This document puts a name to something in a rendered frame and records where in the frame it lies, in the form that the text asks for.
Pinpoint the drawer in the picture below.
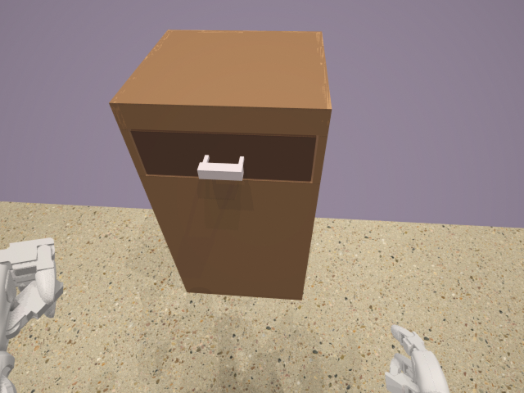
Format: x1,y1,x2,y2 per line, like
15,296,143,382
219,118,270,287
130,129,316,182

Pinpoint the robot left hand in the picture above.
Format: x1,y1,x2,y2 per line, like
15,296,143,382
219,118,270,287
0,237,63,351

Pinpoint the left robot forearm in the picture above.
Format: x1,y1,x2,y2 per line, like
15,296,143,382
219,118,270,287
0,351,17,393

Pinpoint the robot right hand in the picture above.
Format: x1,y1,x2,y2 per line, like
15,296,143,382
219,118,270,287
385,324,449,393

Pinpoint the cabinet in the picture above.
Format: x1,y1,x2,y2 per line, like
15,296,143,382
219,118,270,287
109,29,332,300

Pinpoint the handle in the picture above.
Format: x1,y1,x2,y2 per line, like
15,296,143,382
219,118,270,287
197,155,244,181

